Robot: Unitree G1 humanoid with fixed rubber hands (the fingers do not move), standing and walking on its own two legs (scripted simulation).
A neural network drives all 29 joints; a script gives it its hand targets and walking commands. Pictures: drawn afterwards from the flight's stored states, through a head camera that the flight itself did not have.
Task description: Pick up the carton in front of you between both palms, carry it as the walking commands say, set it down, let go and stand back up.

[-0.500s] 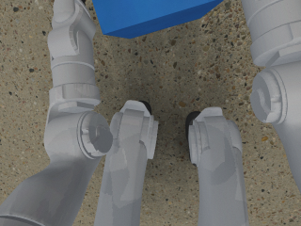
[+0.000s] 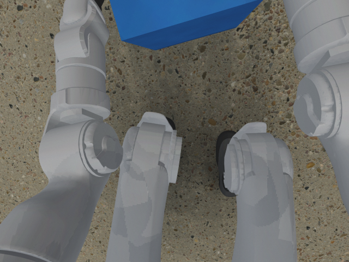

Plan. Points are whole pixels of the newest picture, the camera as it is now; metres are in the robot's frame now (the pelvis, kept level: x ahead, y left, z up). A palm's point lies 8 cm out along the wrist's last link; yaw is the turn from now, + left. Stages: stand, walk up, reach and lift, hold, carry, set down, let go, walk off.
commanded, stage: set down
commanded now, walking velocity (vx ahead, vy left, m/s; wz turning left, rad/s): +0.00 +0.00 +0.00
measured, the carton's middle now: out of the picture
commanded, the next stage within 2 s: let go in 1.86 s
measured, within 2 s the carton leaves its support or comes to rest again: neither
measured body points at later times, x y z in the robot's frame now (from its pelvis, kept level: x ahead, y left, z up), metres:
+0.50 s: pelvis +0.00 -0.01 -0.01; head +0.38 -0.02 +0.22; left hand +0.53 +0.21 -0.18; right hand +0.60 -0.09 -0.19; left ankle +0.12 +0.13 -0.35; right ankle +0.09 -0.09 -0.35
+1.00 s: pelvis -0.01 +0.01 +0.00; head +0.37 +0.02 +0.23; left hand +0.54 +0.25 -0.15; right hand +0.64 -0.12 -0.14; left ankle +0.12 +0.12 -0.35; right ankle +0.09 -0.09 -0.35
